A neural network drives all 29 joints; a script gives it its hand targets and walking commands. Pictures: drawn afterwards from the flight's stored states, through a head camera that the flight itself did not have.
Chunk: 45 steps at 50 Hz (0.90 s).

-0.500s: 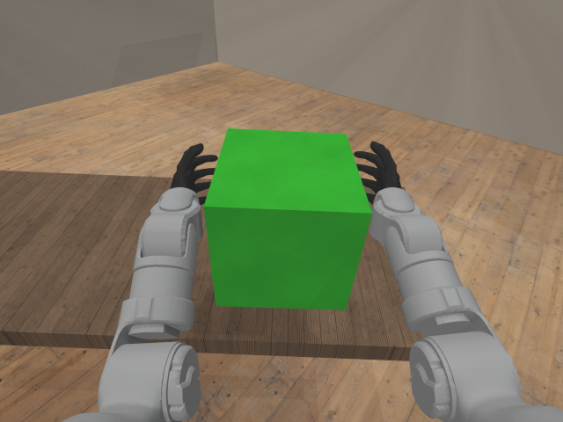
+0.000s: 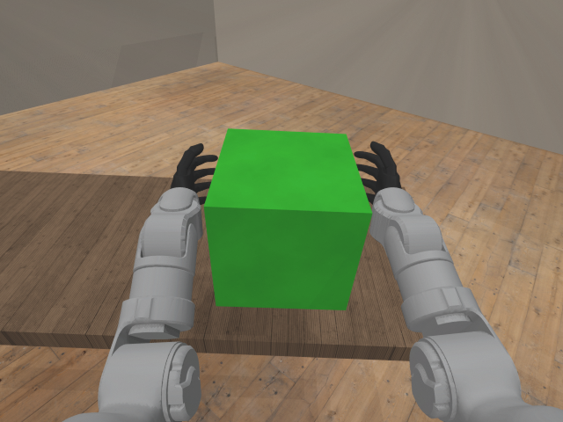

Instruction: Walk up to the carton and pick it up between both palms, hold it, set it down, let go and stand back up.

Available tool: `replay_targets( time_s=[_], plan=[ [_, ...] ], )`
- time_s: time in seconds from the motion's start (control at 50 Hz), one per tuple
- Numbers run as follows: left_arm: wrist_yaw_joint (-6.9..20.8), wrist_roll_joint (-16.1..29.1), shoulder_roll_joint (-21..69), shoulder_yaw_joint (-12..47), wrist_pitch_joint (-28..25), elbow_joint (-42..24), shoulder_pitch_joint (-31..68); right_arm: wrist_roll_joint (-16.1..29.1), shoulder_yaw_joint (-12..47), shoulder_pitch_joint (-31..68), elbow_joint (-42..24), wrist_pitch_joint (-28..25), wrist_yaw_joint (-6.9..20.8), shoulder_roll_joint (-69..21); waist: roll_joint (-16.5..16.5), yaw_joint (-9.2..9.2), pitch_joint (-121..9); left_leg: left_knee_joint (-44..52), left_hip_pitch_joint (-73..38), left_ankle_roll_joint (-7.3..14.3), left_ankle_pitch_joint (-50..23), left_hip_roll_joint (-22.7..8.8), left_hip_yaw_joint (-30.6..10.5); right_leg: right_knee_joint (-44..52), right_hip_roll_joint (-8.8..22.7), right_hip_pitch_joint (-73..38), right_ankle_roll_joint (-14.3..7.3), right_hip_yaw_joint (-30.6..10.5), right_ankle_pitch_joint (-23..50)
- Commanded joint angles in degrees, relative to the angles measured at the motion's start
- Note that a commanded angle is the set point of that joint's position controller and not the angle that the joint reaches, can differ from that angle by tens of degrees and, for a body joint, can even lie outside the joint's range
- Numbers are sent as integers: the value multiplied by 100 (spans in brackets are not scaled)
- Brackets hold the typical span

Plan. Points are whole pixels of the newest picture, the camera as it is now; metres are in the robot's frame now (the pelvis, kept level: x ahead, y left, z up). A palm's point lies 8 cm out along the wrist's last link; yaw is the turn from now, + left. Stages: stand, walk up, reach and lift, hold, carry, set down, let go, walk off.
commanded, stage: hold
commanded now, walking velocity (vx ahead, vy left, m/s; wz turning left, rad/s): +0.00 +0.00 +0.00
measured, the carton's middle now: (284, 215) +0.39 +0.03 +0.15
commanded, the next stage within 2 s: none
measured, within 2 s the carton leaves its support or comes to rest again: neither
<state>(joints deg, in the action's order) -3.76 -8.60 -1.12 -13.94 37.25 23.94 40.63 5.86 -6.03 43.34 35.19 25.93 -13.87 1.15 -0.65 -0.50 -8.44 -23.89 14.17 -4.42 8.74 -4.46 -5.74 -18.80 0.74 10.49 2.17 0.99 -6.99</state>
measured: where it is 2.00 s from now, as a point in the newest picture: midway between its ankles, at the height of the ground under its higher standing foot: outside the picture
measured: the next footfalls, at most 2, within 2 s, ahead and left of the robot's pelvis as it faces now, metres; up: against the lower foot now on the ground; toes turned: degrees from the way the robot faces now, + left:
none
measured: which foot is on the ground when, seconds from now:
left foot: down 0.00-1.00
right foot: down 0.00-1.00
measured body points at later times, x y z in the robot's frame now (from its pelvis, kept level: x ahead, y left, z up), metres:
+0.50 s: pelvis +0.00 +0.00 +0.00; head -0.06 +0.02 +0.45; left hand +0.38 +0.17 +0.20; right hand +0.39 -0.12 +0.20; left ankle +0.05 +0.16 -0.74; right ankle +0.03 -0.15 -0.74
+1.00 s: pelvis +0.00 +0.00 +0.00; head -0.07 +0.02 +0.45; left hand +0.38 +0.17 +0.20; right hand +0.39 -0.12 +0.20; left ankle +0.05 +0.16 -0.74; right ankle +0.03 -0.15 -0.74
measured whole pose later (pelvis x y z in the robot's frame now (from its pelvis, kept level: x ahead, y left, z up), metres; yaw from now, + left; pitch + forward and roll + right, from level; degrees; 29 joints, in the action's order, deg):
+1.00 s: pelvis +0.00 +0.00 +0.00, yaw +0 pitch -1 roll -2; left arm -3.8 -8.6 -1.1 -13.9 37.3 23.9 40.6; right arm 5.9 -6.0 43.3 35.2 25.9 -13.9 1.2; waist -0.7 -0.5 -8.4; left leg -23.9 14.2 -4.4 8.7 -4.4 -5.7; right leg -18.8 0.7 10.5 2.2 1.0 -7.0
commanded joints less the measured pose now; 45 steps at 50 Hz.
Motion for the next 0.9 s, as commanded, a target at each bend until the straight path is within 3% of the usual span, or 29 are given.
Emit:
replay_targets(
  time_s=[0.0,0.88],
  plan=[
    [916,816,4256,2802,-523,-1806,4764,1283,2462,4977,-1879,-400,557,-4074,145,653,-2183,488,-1037,215,-725,855,493,281,-542,-1370,159,105,494],
    [914,829,4270,2830,-523,-1805,4781,1281,2452,4988,-1876,-406,557,-4076,178,665,-2170,492,-1049,209,-716,851,493,288,-536,-1312,158,104,492]
  ],
)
